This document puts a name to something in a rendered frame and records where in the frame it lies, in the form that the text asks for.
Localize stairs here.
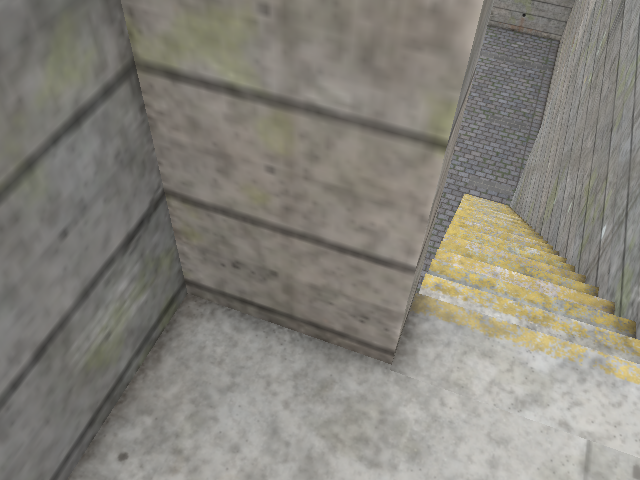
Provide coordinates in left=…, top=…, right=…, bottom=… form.
left=419, top=194, right=640, bottom=364

